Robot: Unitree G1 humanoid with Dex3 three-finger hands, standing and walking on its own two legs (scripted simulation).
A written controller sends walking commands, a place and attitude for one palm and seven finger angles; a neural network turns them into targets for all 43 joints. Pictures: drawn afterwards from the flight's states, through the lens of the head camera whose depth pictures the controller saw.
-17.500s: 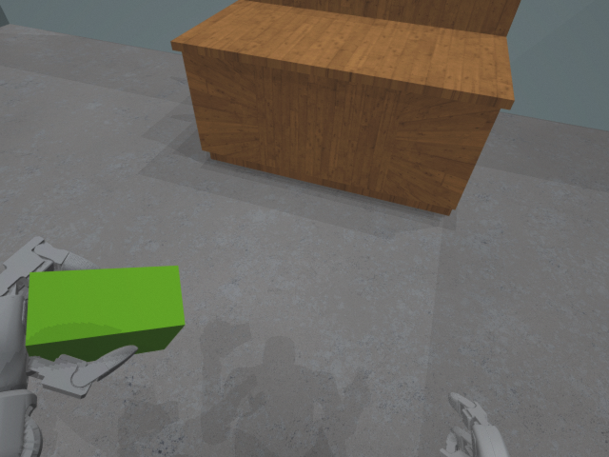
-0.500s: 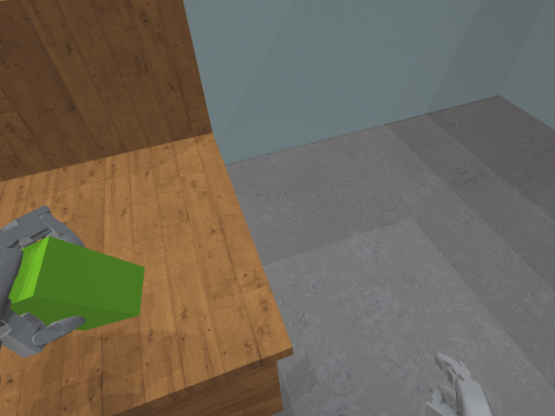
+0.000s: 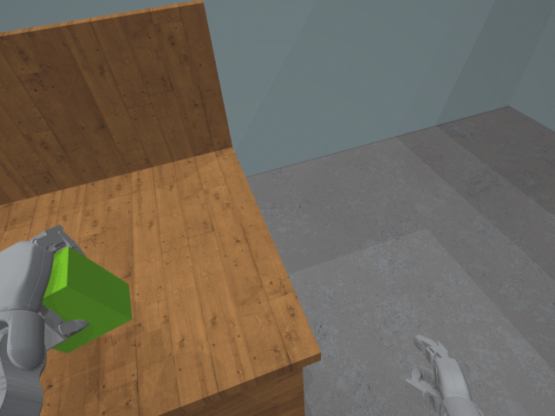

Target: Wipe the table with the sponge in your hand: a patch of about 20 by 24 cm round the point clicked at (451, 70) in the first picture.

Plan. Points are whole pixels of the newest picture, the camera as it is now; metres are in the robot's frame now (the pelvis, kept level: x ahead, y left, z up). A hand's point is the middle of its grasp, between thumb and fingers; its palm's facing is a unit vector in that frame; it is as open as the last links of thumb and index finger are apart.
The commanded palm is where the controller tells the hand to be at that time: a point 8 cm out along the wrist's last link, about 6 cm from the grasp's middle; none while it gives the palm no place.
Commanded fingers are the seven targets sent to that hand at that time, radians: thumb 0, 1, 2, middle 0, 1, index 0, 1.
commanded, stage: turn the palm down, sponge in hand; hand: left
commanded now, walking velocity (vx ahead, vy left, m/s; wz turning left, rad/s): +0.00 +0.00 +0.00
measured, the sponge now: (79, 308) +0.23 +0.31 +0.07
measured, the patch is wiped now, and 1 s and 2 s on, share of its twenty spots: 0.00 0.00 0.00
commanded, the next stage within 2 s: move the sponge above the wiping area in 0.80 s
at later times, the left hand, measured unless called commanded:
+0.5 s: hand (81, 308) +0.21 +0.29 +0.09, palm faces -0.04 -0.13 -0.99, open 10.3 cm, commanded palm +0.19 +0.28 +0.17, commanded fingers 0.00 0.10 1.30 -1.20 -1.60 -1.20 -1.60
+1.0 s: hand (123, 303) +0.23 +0.24 +0.08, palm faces -0.07 -0.11 -0.99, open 10.3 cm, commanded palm +0.21 +0.26 +0.16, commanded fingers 0.00 0.10 1.30 -1.20 -1.60 -1.20 -1.60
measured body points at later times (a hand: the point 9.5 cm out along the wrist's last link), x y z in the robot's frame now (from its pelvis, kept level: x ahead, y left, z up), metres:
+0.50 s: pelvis +0.00 +0.00 +0.01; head +0.01 -0.06 +0.46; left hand +0.21 +0.29 +0.14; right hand +0.25 -0.20 -0.08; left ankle +0.02 +0.11 -0.73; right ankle -0.02 -0.12 -0.73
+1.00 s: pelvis +0.01 -0.02 +0.01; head +0.01 -0.07 +0.46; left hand +0.23 +0.25 +0.14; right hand +0.26 -0.24 -0.08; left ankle +0.02 +0.11 -0.73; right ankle -0.02 -0.12 -0.73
